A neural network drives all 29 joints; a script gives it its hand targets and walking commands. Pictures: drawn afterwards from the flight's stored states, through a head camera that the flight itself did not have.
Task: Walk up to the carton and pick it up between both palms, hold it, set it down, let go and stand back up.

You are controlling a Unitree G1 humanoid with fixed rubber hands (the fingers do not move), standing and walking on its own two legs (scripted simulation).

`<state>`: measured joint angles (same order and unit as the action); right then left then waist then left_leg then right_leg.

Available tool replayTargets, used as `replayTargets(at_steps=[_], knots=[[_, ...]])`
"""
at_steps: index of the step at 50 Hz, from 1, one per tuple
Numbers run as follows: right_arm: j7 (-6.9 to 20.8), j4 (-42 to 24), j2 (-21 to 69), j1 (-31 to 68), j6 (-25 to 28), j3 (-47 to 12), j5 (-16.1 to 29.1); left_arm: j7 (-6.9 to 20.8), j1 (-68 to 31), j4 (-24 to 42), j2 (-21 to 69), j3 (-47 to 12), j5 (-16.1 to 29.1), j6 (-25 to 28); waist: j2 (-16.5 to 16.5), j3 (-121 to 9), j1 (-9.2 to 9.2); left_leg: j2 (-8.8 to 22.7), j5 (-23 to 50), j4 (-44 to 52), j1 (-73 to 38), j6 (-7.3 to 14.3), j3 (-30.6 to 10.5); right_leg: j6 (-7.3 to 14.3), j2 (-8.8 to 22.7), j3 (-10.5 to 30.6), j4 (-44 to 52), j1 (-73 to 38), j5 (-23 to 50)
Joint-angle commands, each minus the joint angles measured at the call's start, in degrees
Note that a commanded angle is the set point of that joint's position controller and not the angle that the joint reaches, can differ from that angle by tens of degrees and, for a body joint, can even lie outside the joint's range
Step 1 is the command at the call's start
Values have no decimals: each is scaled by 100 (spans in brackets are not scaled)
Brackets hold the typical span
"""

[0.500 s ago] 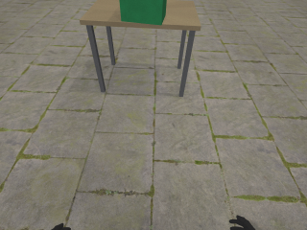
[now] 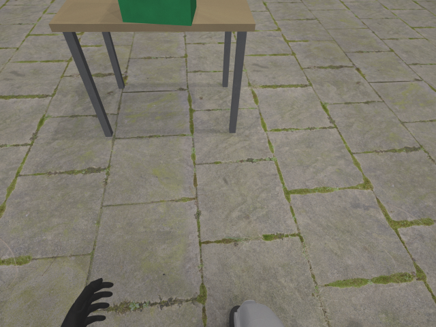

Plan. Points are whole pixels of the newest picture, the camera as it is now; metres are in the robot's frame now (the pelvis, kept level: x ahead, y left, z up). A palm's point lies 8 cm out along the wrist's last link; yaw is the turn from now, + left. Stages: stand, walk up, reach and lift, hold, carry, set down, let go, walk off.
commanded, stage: walk up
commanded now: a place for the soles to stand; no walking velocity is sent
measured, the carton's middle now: out of the picture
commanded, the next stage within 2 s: none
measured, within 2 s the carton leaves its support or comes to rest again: neither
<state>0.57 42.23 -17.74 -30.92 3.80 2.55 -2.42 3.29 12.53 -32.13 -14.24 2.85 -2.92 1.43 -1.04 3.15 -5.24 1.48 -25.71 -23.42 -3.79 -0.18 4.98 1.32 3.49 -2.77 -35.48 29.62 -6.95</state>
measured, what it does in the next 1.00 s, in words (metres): walks ahead: right foot, then left foot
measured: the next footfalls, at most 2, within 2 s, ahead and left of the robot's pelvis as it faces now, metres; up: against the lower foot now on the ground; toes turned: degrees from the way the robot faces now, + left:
right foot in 0.04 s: +0.19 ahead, -0.12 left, +0.00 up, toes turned -4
left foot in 0.52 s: +0.41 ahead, +0.16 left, +0.00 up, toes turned +6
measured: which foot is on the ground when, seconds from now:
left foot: down 0.00-0.06, up 0.08-0.50, down 0.52-1.00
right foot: up 0.00-0.02, down 0.04-0.52, up 0.54-0.98, down 1.00-1.00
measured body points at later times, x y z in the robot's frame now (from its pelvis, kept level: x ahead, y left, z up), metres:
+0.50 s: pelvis +0.25 +0.02 +0.00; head +0.25 +0.03 +0.45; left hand +0.22 +0.30 -0.12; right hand +0.43 -0.22 -0.08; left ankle +0.37 +0.16 -0.72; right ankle +0.15 -0.12 -0.72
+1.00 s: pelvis +0.48 +0.03 -0.01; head +0.49 +0.01 +0.44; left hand +0.66 +0.26 -0.08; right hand +0.44 -0.25 -0.13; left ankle +0.38 +0.15 -0.72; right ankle +0.58 -0.08 -0.73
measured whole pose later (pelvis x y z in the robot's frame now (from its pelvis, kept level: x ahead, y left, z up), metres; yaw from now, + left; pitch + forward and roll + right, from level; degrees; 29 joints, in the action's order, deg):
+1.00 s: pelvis +0.48 +0.03 -0.01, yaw -2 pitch -2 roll +1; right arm 0.7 40.6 -18.5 -30.0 2.7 1.8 -2.4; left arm 2.5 14.4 -32.2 -14.2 2.7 -2.7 2.6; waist 0.5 3.1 -4.6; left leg 3.3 -27.4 -33.5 3.2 0.0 7.4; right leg 2.3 1.7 -3.1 -33.9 23.9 -8.5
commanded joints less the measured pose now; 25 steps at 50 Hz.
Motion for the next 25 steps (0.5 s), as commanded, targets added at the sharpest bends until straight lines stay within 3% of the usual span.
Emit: replayTargets(at_steps=[1, 2, 3, 4, 5, 7, 8, 9, 12, 14, 18, 21, 23, 24, 25], knots=[[-22, -538, -726, -6, -29, 129, -35, -232, 1548, -38, -889, 393, -86, 203, -137, -407, 1009, 773, 2545, -2016, 1746, 742, -135, 430, -339, -71, 269, -2835, -460], [-10, -621, -387, -416, -76, -29, -55, -278, 2225, -143, -1248, 462, -234, 217, -965, -1271, 1210, 405, 1205, -3969, 2825, 469, 128, 845, 815, 1606, 222, -4188, -1664], [25, -909, -448, -803, -123, -41, 59, -352, 2245, -15, -1816, 537, -130, 199, -1603, -1549, 1188, -392, -945, -5101, 4112, 140, -153, 1699, 2179, 4674, 1458, -4719, -2810], [8, -1011, -830, 29, -205, 129, -76, -436, 1966, 12, -1731, 591, 79, 129, -682, -1274, 1302, 19, -438, -5574, 4243, 222, -807, 1803, 2258, 5258, 2219, -3822, -4118], [60, -1206, -929, 593, -226, 200, -69, -475, 1549, 3, -1469, 444, 156, 99, -313, -427, 1210, 154, -59, -5692, 4348, 208, -979, 1503, 1984, 4358, 2332, -3063, -3775], [127, -1206, -557, 548, -195, 148, 7, -474, 1018, -20, -1180, 348, 63, 139, -236, 249, 838, 452, 441, -5146, 4215, 166, -854, 1288, 1616, 2667, 2030, -2025, -1929], [150, -1144, -493, 431, -206, 181, 17, -422, 827, -107, -983, 261, 72, 205, -321, 326, 615, 541, 522, -4701, 3743, 128, -905, 1079, 1271, 2051, 2097, -1403, -1590], [186, -1058, -392, 291, -221, 174, 23, -380, 788, -204, -903, 213, 70, 256, -413, 261, 524, 494, 597, -4584, 3447, 80, -815, 1034, 1054, 1714, 2120, -1114, -1417], [296, -1009, -208, 474, -271, 114, -8, -352, 855, -399, -943, 196, 68, 408, -577, 218, 492, 552, 1005, -3894, 3585, -80, -640, 1221, 970, 1239, 2291, -1113, -1178], [329, -1106, -222, 936, -258, 114, -2, -334, 1024, -508, -1000, 207, 63, 454, -553, 418, 599, 635, 1320, -3104, 3771, -124, -571, 1239, 957, 1131, 2443, -1160, -1359], [348, -1248, -162, 1614, -176, 124, -42, -266, 1393, -608, -1180, 240, 66, 451, -516, 371, 842, 530, 2063, -1797, 3529, -43, -391, 1053, 850, 796, 2259, -1609, -1139], [320, -1331, -147, 1842, -107, 198, -39, -254, 1553, -572, -1306, 266, 55, 388, -477, 389, 925, 408, 2098, -1334, 3046, 115, -254, 1054, 1049, 786, 2081, -1700, -999], [249, -1321, -194, 1601, -46, 262, -45, -253, 1581, -505, -1324, 254, 21, 321, -399, 364, 771, 292, 1738, -1049, 2585, 201, -190, 979, 1160, 780, 1645, -1795, -486], [194, -1234, -257, 1212, 2, 303, -72, -260, 1551, -469, -1278, 219, 17, 278, -206, 264, 546, 175, 1673, -817, 2004, 264, -133, 861, 1068, 611, 1070, -1649, -232], [119, -1026, -468, 487, 48, 387, -110, -263, 1696, -428, -1068, 129, 5, 244, 237, -148, 235, 19, 1480, -756, 1029, 399, -163, 652, 706, 279, -188, -1404, 149]])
